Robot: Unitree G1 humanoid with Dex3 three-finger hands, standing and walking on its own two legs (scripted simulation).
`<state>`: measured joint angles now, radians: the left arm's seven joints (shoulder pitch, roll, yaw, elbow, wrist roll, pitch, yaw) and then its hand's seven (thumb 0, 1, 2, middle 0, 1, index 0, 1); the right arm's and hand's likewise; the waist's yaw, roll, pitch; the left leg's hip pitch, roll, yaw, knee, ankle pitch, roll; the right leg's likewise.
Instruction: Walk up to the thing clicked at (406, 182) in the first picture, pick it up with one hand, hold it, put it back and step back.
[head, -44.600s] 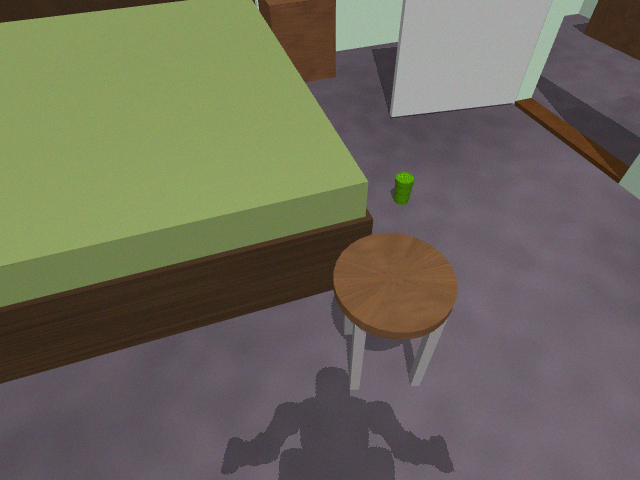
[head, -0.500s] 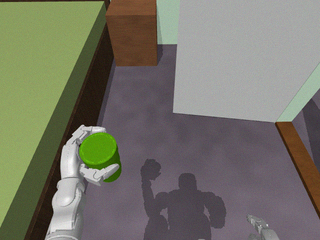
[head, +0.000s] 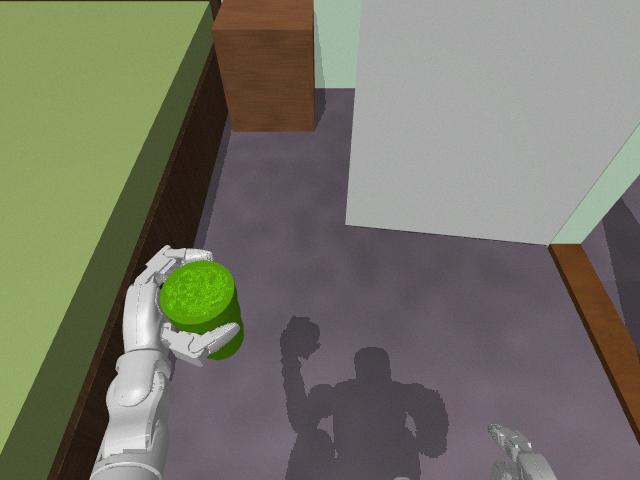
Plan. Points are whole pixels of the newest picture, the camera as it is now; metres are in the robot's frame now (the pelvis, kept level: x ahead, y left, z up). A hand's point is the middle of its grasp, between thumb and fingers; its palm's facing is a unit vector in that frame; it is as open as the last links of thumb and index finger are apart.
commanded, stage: hold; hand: left
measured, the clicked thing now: (210, 316) +0.33 +0.17 +0.01
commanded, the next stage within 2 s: crouch in 1.42 s
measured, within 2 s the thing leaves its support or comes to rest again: neither
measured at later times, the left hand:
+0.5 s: hand (197, 308) +0.32 +0.17 +0.04, palm faces +0.12 -0.99 +0.00, open 11.1 cm
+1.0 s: hand (200, 305) +0.33 +0.17 +0.04, palm faces +0.11 -0.99 +0.00, open 11.1 cm
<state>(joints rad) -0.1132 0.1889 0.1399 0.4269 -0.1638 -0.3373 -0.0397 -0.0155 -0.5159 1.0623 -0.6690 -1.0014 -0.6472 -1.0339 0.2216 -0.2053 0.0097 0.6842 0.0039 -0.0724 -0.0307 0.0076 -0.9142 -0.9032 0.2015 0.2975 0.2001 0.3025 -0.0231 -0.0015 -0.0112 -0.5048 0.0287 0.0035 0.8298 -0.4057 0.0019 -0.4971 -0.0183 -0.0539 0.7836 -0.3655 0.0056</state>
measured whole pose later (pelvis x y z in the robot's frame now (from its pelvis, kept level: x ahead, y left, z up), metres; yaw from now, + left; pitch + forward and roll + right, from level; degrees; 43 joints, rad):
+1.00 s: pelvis +0.00 +0.00 +0.00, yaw +0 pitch +5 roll -2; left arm -0.12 0.18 0.13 0.45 -0.17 -0.34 -0.04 -0.02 -0.51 1.06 -0.67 -1.00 -0.65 -1.03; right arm 0.23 -0.22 0.01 0.69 0.00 -0.08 -0.03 0.01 -0.91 -0.90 0.20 0.30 0.20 0.30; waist -0.02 0.01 -0.03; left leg -0.51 0.03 0.00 0.84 -0.41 0.00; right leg -0.50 -0.02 -0.06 0.79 -0.37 0.01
